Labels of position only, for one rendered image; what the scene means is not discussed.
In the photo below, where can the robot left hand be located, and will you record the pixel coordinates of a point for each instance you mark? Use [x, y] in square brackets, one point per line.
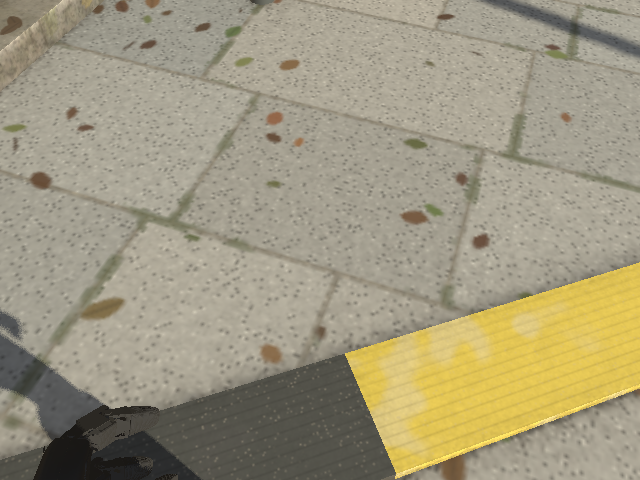
[69, 457]

